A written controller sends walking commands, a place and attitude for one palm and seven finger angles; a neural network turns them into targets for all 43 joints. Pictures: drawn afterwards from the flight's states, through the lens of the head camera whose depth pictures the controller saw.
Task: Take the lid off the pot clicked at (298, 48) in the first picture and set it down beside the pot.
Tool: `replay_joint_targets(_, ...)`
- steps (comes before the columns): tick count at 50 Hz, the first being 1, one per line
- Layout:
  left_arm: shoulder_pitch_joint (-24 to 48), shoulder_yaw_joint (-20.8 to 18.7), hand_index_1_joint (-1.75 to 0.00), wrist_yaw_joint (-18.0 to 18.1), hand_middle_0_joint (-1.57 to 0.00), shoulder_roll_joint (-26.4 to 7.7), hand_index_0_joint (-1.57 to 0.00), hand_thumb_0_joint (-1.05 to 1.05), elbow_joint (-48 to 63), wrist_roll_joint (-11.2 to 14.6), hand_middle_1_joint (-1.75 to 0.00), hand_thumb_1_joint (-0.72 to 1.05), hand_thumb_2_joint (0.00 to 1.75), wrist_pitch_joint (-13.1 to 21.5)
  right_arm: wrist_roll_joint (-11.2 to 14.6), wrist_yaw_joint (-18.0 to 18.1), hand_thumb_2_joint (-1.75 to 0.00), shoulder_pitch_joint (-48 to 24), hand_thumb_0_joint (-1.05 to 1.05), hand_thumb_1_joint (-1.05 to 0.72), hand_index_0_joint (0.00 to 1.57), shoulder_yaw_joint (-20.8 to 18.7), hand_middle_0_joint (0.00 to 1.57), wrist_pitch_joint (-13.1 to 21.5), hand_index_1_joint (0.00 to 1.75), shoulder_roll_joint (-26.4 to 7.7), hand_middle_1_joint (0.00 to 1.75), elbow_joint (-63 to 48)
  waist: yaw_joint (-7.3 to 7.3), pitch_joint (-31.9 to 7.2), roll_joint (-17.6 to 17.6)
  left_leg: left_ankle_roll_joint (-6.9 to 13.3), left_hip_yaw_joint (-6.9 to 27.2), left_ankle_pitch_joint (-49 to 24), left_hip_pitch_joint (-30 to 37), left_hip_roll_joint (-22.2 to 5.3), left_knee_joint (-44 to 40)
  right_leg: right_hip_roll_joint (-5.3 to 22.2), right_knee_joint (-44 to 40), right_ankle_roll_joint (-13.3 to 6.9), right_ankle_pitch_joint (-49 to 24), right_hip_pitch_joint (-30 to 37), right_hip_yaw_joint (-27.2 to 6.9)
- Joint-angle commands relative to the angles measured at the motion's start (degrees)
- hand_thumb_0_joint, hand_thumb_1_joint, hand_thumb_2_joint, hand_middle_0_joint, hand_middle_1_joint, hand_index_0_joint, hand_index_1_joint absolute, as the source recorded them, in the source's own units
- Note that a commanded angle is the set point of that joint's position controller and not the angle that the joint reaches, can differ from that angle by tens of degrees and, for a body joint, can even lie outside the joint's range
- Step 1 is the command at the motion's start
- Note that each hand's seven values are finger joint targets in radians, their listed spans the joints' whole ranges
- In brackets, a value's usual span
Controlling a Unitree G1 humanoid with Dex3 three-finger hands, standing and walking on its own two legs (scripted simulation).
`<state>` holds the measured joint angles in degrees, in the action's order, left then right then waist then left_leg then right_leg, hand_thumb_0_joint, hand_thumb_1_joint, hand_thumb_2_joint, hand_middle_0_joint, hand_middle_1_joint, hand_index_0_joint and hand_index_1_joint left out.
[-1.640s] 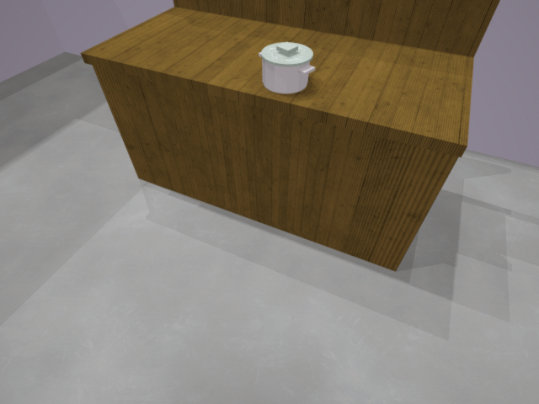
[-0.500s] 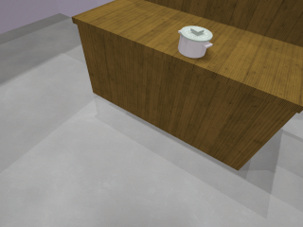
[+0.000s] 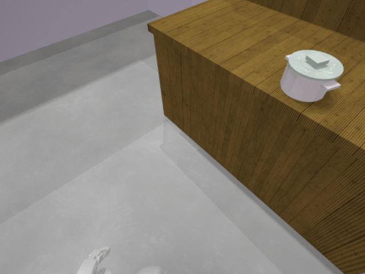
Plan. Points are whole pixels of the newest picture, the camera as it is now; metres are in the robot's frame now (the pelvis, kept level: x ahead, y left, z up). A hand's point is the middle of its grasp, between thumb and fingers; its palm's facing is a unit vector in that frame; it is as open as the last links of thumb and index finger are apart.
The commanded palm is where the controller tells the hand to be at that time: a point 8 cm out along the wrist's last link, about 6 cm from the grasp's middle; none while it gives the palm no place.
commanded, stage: walk to a spot facing it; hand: left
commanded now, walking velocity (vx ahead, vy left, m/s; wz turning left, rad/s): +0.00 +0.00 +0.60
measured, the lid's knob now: (317, 59) +0.73 -0.41 +0.06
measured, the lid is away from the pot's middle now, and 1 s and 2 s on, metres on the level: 0.00 0.00 0.00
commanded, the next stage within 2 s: turn to face it in 0.16 s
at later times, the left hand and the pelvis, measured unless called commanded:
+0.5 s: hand out of the picture +0.08 +0.23 -0.16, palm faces +0.23 -0.94 -0.23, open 7.4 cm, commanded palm none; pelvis +0.11 +0.03 +0.01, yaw +8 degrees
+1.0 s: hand (125, 253) +0.19 +0.16 -0.14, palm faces -0.08 -0.96 -0.26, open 7.4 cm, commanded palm none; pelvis +0.12 -0.03 +0.02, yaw -9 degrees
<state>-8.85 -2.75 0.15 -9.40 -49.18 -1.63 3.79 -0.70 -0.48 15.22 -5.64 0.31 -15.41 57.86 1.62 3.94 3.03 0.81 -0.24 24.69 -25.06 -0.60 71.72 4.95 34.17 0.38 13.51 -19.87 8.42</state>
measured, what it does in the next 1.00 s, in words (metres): walks ahead: left foot, then right foot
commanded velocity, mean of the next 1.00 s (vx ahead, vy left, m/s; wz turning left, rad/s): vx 0.00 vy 0.00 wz -0.32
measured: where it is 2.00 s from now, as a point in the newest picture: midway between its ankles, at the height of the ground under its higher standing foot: outside the picture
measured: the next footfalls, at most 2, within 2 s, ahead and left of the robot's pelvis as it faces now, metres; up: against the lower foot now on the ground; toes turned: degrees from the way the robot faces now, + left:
left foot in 0.24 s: +0.17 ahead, +0.12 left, +0.00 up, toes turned +15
right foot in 0.70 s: +0.16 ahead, -0.09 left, +0.00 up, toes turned -5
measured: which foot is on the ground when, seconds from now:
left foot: up 0.00-0.22, down 0.24-0.72, up 0.74-1.00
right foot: down 0.00-0.24, up 0.26-0.68, down 0.70-1.00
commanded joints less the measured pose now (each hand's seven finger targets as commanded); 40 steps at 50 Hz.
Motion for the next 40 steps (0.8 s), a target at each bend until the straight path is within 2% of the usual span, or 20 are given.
replay_joint_targets(1, -5.71, -2.34, -0.30, 1.48, -0.20, -9.73, -0.20, 0.00, 0.82, -0.06, -0.30, 0.90, 0.90, -0.31, -0.08, -1.06, -0.90, -2.71, 0.00, -0.90, 0.20, 0.63, 0.20, -0.57, 0.30, 0.23, 0.30, -6.94, -0.61, -1.42, -13.96, -1.87, -0.36, -2.11, -6.29, -4.34, -5.14, 16.37, -18.41, -6.99, -15.02, 3.98, -7.18)
replay_joint_targets(4, -5.15, -2.62, -0.30, 1.40, -0.20, -11.90, -0.20, 0.00, 0.60, -0.06, -0.30, 0.90, 0.90, -1.00, 0.00, -1.77, -0.90, -4.08, 0.00, -0.90, 0.20, 1.15, 0.20, -0.94, 0.30, 0.88, 0.30, -7.96, -0.20, -2.59, -13.34, -2.32, -3.59, -5.43, -1.46, -3.38, -17.36, 15.10, -16.86, -6.07, -16.04, 3.45, -1.55)
replay_joint_targets(8, -7.07, -3.43, -0.30, 1.25, -0.20, -14.21, -0.20, 0.00, 0.61, -0.13, -0.30, 0.90, 0.90, -2.13, 0.00, -1.93, -0.90, -7.28, 0.00, -0.90, 0.20, 1.43, 0.20, -0.44, 0.30, -0.15, 0.30, -10.35, -2.28, -3.78, -12.61, -1.82, -6.91, -7.17, 2.97, -0.91, -28.85, 15.90, -10.71, -5.48, -19.62, 7.92, 0.48)
replay_joint_targets(10, -7.50, -3.73, -0.30, 1.13, -0.20, -14.64, -0.20, 0.00, 1.01, 0.25, -0.30, 0.90, 0.90, -2.87, -0.33, -1.63, -0.90, -3.32, 0.00, -0.90, 0.20, 0.77, 0.20, -0.04, 0.30, -3.00, 0.30, -10.21, -0.06, -6.79, -8.46, -1.43, -7.02, -13.34, 13.33, 0.57, -39.19, 14.61, -0.81, -3.12, -18.26, 6.22, 3.41)
replay_joint_targets(11, -8.19, -3.47, -0.30, 0.83, -0.20, -13.19, -0.20, 0.00, 1.48, 0.60, -0.30, 0.90, 0.90, -3.15, -0.54, -1.21, -0.90, 1.95, 0.00, -0.90, 0.20, -0.45, 0.20, 0.34, 0.30, -7.57, 0.30, -9.22, 2.69, -11.03, 1.27, 0.72, 0.32, -20.75, 24.66, -3.72, -44.56, 11.84, 12.60, -0.24, -10.16, -0.34, 4.43)
replay_joint_targets(12, -8.49, -2.61, -0.30, 0.34, -0.20, -9.86, -0.20, 0.00, 3.50, 1.12, -0.30, 0.90, 0.90, -3.49, -0.41, -0.56, -0.90, 6.20, 0.00, -0.90, 0.20, -2.23, 0.20, 0.83, 0.30, -15.11, 0.30, -9.44, 4.61, -14.20, 20.63, 8.94, 25.02, -45.18, 31.62, -21.18, -48.45, 1.37, 29.33, 5.11, 26.14, -15.62, 3.07)
replay_joint_targets(13, -7.20, -2.06, -0.30, 0.93, -0.20, -11.07, -0.20, 0.00, 4.45, 0.70, -0.30, 0.90, 0.90, -4.02, 0.50, -0.06, -0.90, 8.73, 0.00, -0.90, 0.20, -2.01, 0.20, 0.14, 0.30, -16.19, 0.30, -8.78, 5.06, -17.07, 14.46, 12.87, 25.90, -51.12, 33.51, -24.61, -48.28, 1.32, 35.48, 4.29, 26.02, -17.78, -5.66)
replay_joint_targets(14, -7.26, -2.28, -0.30, 1.18, -0.20, -10.72, -0.20, 0.00, 4.36, 0.77, -0.30, 0.90, 0.90, -3.94, 0.16, 0.31, -0.90, 5.00, 0.00, -0.90, 0.20, -1.08, 0.20, -0.07, 0.30, -14.40, 0.30, -9.89, 3.16, -13.11, 7.52, 14.71, 22.06, -42.56, 27.44, -24.72, -49.67, 2.87, 37.16, 3.51, 23.71, -17.47, -6.48)
replay_joint_targets(15, -7.08, -2.22, -0.30, 1.40, -0.20, -9.36, -0.20, 0.00, 2.12, 0.52, -0.30, 0.90, 0.90, -3.86, -0.15, 1.16, -0.90, 1.15, 0.00, -0.90, 0.20, -0.17, 0.20, 0.54, 0.30, -10.89, 0.30, -10.47, 1.81, -12.43, 7.41, 12.30, 19.40, -41.45, 24.87, -20.06, -49.95, 2.28, 37.90, 3.56, 19.06, -17.45, -7.01)
replay_joint_targets(18, -13.60, -1.49, -0.30, 1.17, -0.20, -8.16, -0.20, 0.00, -4.01, 0.48, -0.30, 0.90, 0.90, -4.46, 0.14, 2.18, -0.90, -5.33, 0.00, -0.90, 0.20, 2.64, 0.20, 1.80, 0.30, -4.43, 0.30, -10.61, -2.84, -10.46, 5.21, 6.81, 5.43, -46.94, 19.12, -13.20, -50.81, 1.58, 36.67, 3.93, 6.95, -11.03, -9.31)
replay_joint_targets(24, -12.65, -0.73, -0.30, 1.19, -0.20, -6.19, -0.20, 0.00, -5.77, 0.66, -0.30, 0.90, 0.90, -6.13, -0.03, 2.64, -0.90, -4.45, 0.00, -0.90, 0.20, 2.98, 0.20, 1.43, 0.30, -2.93, 0.30, -7.00, -2.44, -4.77, 0.34, 8.73, 1.57, -36.11, 15.07, -15.59, -54.88, -0.70, 22.08, 3.11, 9.04, -4.56, -8.29)
replay_joint_targets(28, -9.60, -1.43, -0.30, 0.58, -0.20, -5.69, -0.20, 0.00, -3.84, 0.32, -0.30, 0.90, 0.90, -6.66, -0.38, 2.56, -0.90, -3.23, 0.00, -0.90, 0.20, 1.61, 0.20, 0.23, 0.30, -3.46, 0.30, -5.76, -1.18, 0.01, 2.78, 9.16, 1.24, -22.30, 12.61, -17.89, -56.36, -0.84, 15.35, 2.54, 10.14, -3.96, -6.16)
replay_joint_targets(30, -9.64, -1.68, -0.30, 0.26, -0.20, -4.99, -0.20, 0.00, -3.10, 0.31, -0.30, 0.90, 0.90, -6.50, -0.57, 2.57, -0.90, -3.37, 0.00, -0.90, 0.20, 0.91, 0.20, 0.02, 0.30, -3.80, 0.30, -5.78, -1.13, -1.26, 4.37, 9.03, 0.85, -20.06, 13.86, -19.12, -55.15, -1.02, 11.75, 2.06, 10.47, -2.69, -5.58)
replay_joint_targets(32, -10.80, -1.90, -0.30, 0.07, -0.20, -4.38, -0.20, 0.00, -2.95, 0.28, -0.30, 0.90, 0.90, -6.02, -0.51, 2.52, -0.90, -3.47, 0.00, -0.90, 0.20, 0.40, 0.20, -0.11, 0.30, -4.29, 0.30, -5.52, -1.73, -2.78, 2.66, 8.06, -0.50, -21.59, 14.52, -19.40, -51.34, -1.94, 6.04, 1.46, 7.75, 0.84, -4.66)
replay_joint_targets(34, -14.42, -2.28, -0.30, 0.04, -0.20, -5.33, -0.20, 0.00, -3.59, 0.09, -0.30, 0.90, 0.90, -5.28, -0.07, 2.34, -0.90, -3.96, 0.00, -0.90, 0.20, 0.12, 0.20, -0.21, 0.30, -4.07, 0.30, -5.67, -3.80, -4.83, -1.06, 4.28, -4.96, -20.79, 12.27, -16.43, -42.69, -2.20, -5.69, 0.62, -2.51, 8.00, -5.12)
replay_joint_targets(35, -15.51, -2.92, -0.30, 0.36, -0.20, -9.06, -0.20, 0.00, -3.50, -0.41, -0.30, 0.90, 0.90, -4.44, 0.40, 2.13, -0.90, -3.66, 0.00, -0.90, 0.20, 0.29, 0.20, -0.39, 0.30, -1.52, 0.30, -6.22, -3.94, -5.26, -11.76, -0.16, -9.58, -10.73, 6.30, -10.72, -31.66, 5.25, -13.83, -2.61, -11.62, 12.00, -17.80)
replay_joint_targets(36, -16.43, -4.06, -0.30, 0.93, -0.20, -14.37, -0.20, 0.00, -3.30, -0.29, -0.30, 0.90, 0.90, -3.92, 0.33, 1.80, -0.90, -6.46, 0.00, -0.90, 0.20, 1.19, 0.20, -0.45, 0.30, 1.89, 0.30, -8.60, -5.15, -3.11, -22.51, -3.32, -10.07, 9.35, -5.99, -3.21, -19.70, 17.02, -17.18, -9.56, -28.08, 14.17, -34.13)
replay_joint_targets(37, -17.91, -3.84, -0.30, 1.27, -0.20, -13.92, -0.20, 0.00, -3.34, 0.44, -0.30, 0.90, 0.90, -4.05, 0.12, 2.20, -0.90, -8.08, 0.00, -0.90, 0.20, 1.04, 0.20, -1.14, 0.30, 0.37, 0.30, -8.97, -6.06, -4.26, -15.17, -3.10, -2.71, 10.18, -5.33, -3.26, -12.69, 17.93, -17.18, -13.50, -26.99, 11.61, -32.50)
replay_joint_targets(38, -15.23, -3.84, -0.30, 1.84, -0.20, -11.07, -0.20, 0.00, -3.41, 0.39, -0.30, 0.90, 0.90, -4.00, -0.15, 2.04, -0.90, -8.35, 0.00, -0.90, 0.20, 0.91, 0.20, -1.52, 0.30, 0.11, 0.30, -8.10, -4.37, -3.38, -15.03, -3.03, -0.73, 5.36, -7.95, -4.17, -9.05, 13.19, -17.20, -11.99, -25.19, 12.56, -29.46)
replay_joint_targets(40, -10.71, -3.51, -0.30, 1.56, -0.20, -9.81, -0.20, 0.00, -1.79, 0.78, -0.30, 0.90, 0.90, -3.87, -0.13, 1.93, -0.90, -6.80, 0.00, -0.90, 0.20, 0.51, 0.20, -1.42, 0.30, -0.67, 0.30, -6.71, -2.90, -3.92, -10.85, -4.21, 0.80, -0.79, -9.50, -4.64, -5.69, 9.58, -15.83, -10.85, -23.37, 13.51, -25.83)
